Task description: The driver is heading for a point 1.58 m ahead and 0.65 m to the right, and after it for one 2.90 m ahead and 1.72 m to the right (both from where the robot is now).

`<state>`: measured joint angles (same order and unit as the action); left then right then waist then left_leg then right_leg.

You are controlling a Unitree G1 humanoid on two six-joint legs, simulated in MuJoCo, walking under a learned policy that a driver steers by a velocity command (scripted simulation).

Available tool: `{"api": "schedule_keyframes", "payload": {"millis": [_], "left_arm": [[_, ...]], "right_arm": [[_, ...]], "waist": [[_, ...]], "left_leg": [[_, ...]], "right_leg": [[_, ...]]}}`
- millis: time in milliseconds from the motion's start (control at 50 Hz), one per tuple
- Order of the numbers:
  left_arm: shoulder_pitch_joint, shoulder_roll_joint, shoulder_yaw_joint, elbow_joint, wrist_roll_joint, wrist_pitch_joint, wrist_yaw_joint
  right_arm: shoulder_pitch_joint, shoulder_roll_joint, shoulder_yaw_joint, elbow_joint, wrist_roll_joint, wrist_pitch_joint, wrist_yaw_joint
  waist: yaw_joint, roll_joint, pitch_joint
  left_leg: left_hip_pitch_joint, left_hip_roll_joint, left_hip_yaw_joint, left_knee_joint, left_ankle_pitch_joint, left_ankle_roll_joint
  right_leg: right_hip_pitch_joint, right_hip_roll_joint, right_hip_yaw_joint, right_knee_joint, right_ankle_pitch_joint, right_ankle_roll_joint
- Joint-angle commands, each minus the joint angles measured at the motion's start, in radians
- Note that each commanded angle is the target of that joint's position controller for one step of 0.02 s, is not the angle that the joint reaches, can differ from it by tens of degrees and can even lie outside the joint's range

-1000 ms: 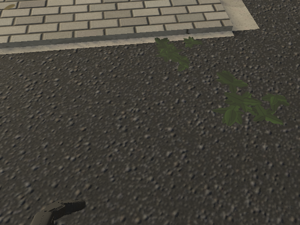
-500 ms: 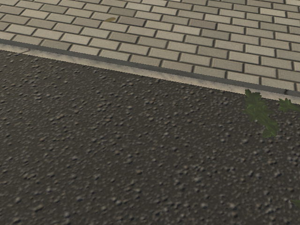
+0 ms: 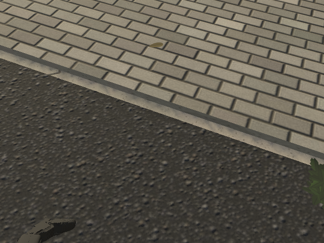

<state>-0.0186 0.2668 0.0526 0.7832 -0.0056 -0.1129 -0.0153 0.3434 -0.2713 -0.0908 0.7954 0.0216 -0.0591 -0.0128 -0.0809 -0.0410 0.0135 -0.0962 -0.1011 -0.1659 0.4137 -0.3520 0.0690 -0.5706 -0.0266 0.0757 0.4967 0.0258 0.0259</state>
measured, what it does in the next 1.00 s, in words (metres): walks ahead, turning right: right foot, then left foot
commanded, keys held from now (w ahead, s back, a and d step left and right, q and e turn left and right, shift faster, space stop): w+q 0.04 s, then w+e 0.96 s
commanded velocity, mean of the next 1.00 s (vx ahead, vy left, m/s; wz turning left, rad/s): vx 0.50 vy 0.00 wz -0.27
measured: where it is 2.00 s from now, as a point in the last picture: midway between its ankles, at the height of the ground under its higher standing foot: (211, 132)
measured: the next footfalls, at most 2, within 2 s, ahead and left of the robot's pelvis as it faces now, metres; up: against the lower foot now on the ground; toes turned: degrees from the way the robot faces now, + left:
right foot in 0.06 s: +0.21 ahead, -0.13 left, +0.00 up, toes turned +5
left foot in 0.50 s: +0.41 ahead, +0.12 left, +0.00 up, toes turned -6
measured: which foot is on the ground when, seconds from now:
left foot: down 0.00-0.06, up 0.08-0.48, down 0.50-0.98, up 1.00-1.00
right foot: up 0.00-0.04, down 0.06-0.50, up 0.52-0.96, down 0.98-1.00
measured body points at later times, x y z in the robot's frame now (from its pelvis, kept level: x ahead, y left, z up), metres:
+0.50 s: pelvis +0.28 +0.00 -0.01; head +0.30 +0.00 +0.44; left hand +0.26 +0.28 -0.13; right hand +0.52 -0.23 -0.06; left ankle +0.37 +0.12 -0.74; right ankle +0.17 -0.14 -0.74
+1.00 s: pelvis +0.52 -0.08 -0.02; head +0.55 -0.10 +0.42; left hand +0.82 +0.06 -0.09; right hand +0.43 -0.37 -0.15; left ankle +0.39 +0.12 -0.71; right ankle +0.59 -0.20 -0.74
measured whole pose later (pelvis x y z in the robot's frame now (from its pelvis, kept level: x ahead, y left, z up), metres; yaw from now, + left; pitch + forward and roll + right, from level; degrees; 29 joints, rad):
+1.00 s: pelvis +0.52 -0.08 -0.02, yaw -22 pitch +2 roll +2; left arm 0.05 0.29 0.06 0.62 -0.02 -0.03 -0.05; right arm 0.34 -0.31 -0.09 0.82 0.01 -0.06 -0.02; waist -0.06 -0.02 0.04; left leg -0.03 0.11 0.20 0.68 -0.51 -0.06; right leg -0.54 0.00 -0.04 0.65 -0.13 -0.10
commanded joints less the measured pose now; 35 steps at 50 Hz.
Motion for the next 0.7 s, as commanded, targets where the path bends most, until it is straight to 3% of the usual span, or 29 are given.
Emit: {"api": "schedule_keyframes", "payload": {"millis": [20, 40, 60, 80, 100, 120, 140, 160, 180, 200, 220, 300, 400, 460, 480, 500, 520, 540, 560, 580, 600, 640, 700], "left_arm": [[-0.001, 0.136, 0.041, -0.066, -0.006, -0.034, -0.007], [0.099, 0.162, 0.056, -0.041, 0.002, -0.040, -0.003], [0.260, 0.210, 0.068, -0.017, 0.022, -0.044, 0.000], [0.405, 0.298, 0.092, 0.028, 0.038, -0.033, 0.000], [0.433, 0.231, 0.081, 0.055, 0.001, -0.026, -0.011], [0.364, 0.151, 0.058, 0.032, -0.012, -0.020, -0.011], [0.301, 0.123, 0.046, 0.016, -0.003, -0.009, -0.010], [0.256, 0.112, 0.038, 0.010, 0.005, -0.001, -0.011], [0.239, 0.096, 0.029, 0.005, 0.012, 0.000, -0.011], [0.240, 0.092, 0.026, 0.007, 0.012, 0.002, -0.012], [0.251, 0.095, 0.026, 0.011, 0.004, 0.003, -0.010], [0.288, 0.170, 0.050, 0.018, -0.018, 0.015, 0.011], [0.384, 0.171, 0.051, 0.033, -0.030, 0.039, 0.017], [0.389, 0.163, 0.048, 0.027, -0.026, 0.051, 0.023], [0.378, 0.136, 0.040, 0.017, -0.020, 0.049, 0.023], [0.348, 0.073, 0.019, -0.012, -0.006, 0.042, 0.021], [0.447, 0.006, -0.003, -0.051, -0.018, 0.022, 0.022], [0.443, 0.095, 0.015, -0.045, -0.039, 0.020, 0.024], [0.376, 0.147, 0.031, -0.049, -0.038, 0.026, 0.024], [0.343, 0.140, 0.033, -0.050, -0.030, 0.035, 0.024], [0.324, 0.129, 0.036, -0.057, -0.022, 0.043, 0.021], [0.307, 0.092, 0.033, -0.076, -0.024, 0.063, 0.012], [0.263, 0.059, 0.024, -0.110, -0.016, 0.076, 0.002]], "right_arm": [[-0.007, -0.139, -0.032, -0.058, -0.002, 0.003, -0.012], [-0.022, -0.115, -0.022, -0.071, -0.005, 0.003, -0.011], [-0.030, -0.060, 0.001, -0.086, -0.019, -0.001, -0.007], [0.140, 0.009, 0.019, -0.091, 0.002, -0.015, -0.005], [0.177, -0.059, 0.016, -0.066, 0.022, -0.021, -0.006], [0.067, -0.130, 0.002, -0.077, 0.022, -0.023, -0.004], [-0.036, -0.134, 0.004, -0.103, 0.002, -0.026, -0.004], [-0.101, -0.124, 0.004, -0.126, -0.020, -0.033, -0.003], [-0.114, -0.113, 0.002, -0.135, -0.030, -0.037, -0.002], [-0.105, -0.093, 0.005, -0.140, -0.029, -0.039, 0.000], [-0.098, -0.072, 0.011, -0.145, -0.029, -0.041, 0.001], [-0.207, -0.022, 0.039, -0.182, -0.029, -0.048, 0.009], [-0.325, -0.057, 0.033, -0.217, -0.006, -0.058, 0.022], [-0.269, -0.094, 0.011, -0.206, -0.005, -0.067, 0.020], [-0.188, -0.122, -0.003, -0.191, -0.012, -0.068, 0.012], [-0.031, -0.185, -0.023, -0.175, -0.030, -0.068, 0.001], [0.056, -0.271, -0.043, -0.152, -0.041, -0.048, 0.000], [0.070, -0.211, -0.035, -0.134, -0.030, -0.044, 0.005], [0.034, -0.145, -0.016, -0.139, -0.023, -0.046, 0.006], [-0.024, -0.110, -0.002, -0.143, -0.026, -0.046, 0.009], [-0.075, -0.082, 0.007, -0.140, -0.029, -0.045, 0.014], [-0.125, -0.071, 0.007, -0.130, -0.035, -0.050, 0.017], [-0.121, -0.104, -0.009, -0.108, -0.032, -0.060, 0.013]], "waist": [[0.069, 0.186, -0.035], [0.120, 0.182, -0.089], [0.190, 0.116, -0.222], [0.138, -0.193, -0.361], [0.149, -0.258, -0.348], [0.170, -0.140, -0.193], [0.162, -0.049, -0.112], [0.140, -0.012, -0.042], [0.115, -0.018, -0.025], [0.099, -0.040, -0.028], [0.089, -0.054, -0.039], [0.106, -0.048, -0.039], [0.143, -0.059, -0.025], [0.089, -0.064, -0.044], [0.043, -0.061, -0.078], [-0.034, 0.036, -0.187], [-0.004, 0.329, -0.298], [-0.012, 0.306, -0.260], [-0.020, 0.210, -0.149], [0.004, 0.162, -0.093], [0.029, 0.159, -0.045], [0.068, 0.173, 0.004], [0.080, 0.130, 0.006]], "left_leg": [[-0.030, 0.243, -0.230, 0.009, 0.308, 0.116], [-0.054, 0.196, -0.209, 0.108, 0.373, 0.089], [-0.142, 0.145, -0.124, 0.349, 0.326, 0.051], [-0.485, -0.004, -0.003, 0.702, -0.031, -0.033], [-0.663, 0.022, -0.024, 0.864, -0.236, -0.045], [-0.727, 0.068, -0.033, 0.924, -0.163, -0.041], [-0.716, 0.112, 0.021, 0.909, -0.089, -0.036], [-0.693, 0.146, 0.050, 0.837, -0.032, -0.032], [-0.634, 0.174, 0.054, 0.767, 0.005, -0.030], [-0.589, 0.179, 0.066, 0.714, 0.013, -0.033], [-0.568, 0.182, 0.081, 0.653, 0.003, -0.041], [-0.447, 0.152, 0.133, 0.335, 0.145, -0.078], [-0.324, 0.099, 0.124, 0.126, 0.310, -0.094], [-0.147, 0.098, 0.127, 0.027, 0.289, -0.062], [-0.017, 0.134, 0.106, 0.014, 0.264, -0.036], [0.197, 0.302, -0.048, 0.016, 0.212, 0.029], [0.433, 0.533, -0.413, -0.053, 0.102, 0.173], [0.402, 0.550, -0.556, -0.104, -0.093, 0.208], [0.311, 0.501, -0.425, -0.116, -0.092, 0.172], [0.212, 0.448, -0.298, -0.137, 0.000, 0.142], [0.129, 0.410, -0.208, -0.165, 0.084, 0.131], [0.006, 0.374, -0.074, -0.223, 0.209, 0.113], [-0.018, 0.376, 0.048, -0.258, 0.361, 0.131]], "right_leg": [[0.165, 0.024, -0.022, -0.043, -0.081, -0.036], [0.315, 0.017, -0.028, -0.066, -0.078, -0.065], [0.551, -0.118, 0.084, -0.032, -0.103, -0.128], [0.913, -0.337, 0.536, -0.099, -0.263, -0.307], [0.949, -0.385, 0.774, -0.200, -0.514, -0.352], [0.832, -0.335, 0.652, -0.218, -0.568, -0.310], [0.700, -0.287, 0.513, -0.222, -0.493, -0.279], [0.569, -0.248, 0.429, -0.243, -0.374, -0.275], [0.489, -0.213, 0.370, -0.261, -0.261, -0.266], [0.450, -0.187, 0.334, -0.272, -0.178, -0.266], [0.436, -0.174, 0.307, -0.278, -0.116, -0.274], [0.340, -0.137, 0.194, -0.301, -0.031, -0.267], [0.342, -0.138, 0.218, -0.255, -0.106, -0.227], [0.325, -0.120, 0.256, -0.160, -0.181, -0.179], [0.275, -0.077, 0.238, -0.065, -0.168, -0.149], [0.153, -0.011, 0.157, 0.205, -0.257, -0.104], [-0.130, 0.082, 0.025, 0.503, -0.580, -0.061], [-0.266, 0.022, 0.041, 0.678, -0.606, -0.051], [-0.300, -0.015, 0.054, 0.741, -0.518, -0.051], [-0.273, -0.040, 0.038, 0.742, -0.442, -0.045], [-0.252, -0.060, 0.035, 0.711, -0.392, -0.038], [-0.186, -0.092, 0.028, 0.660, -0.335, -0.029], [-0.183, -0.098, 0.015, 0.571, -0.245, -0.008]]}}
Keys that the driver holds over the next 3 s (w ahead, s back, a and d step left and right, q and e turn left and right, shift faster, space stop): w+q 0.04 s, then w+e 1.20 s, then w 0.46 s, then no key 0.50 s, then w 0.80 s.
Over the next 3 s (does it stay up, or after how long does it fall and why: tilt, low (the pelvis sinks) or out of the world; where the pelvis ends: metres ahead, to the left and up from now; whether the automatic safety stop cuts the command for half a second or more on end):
stays up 1.15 -0.42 0.02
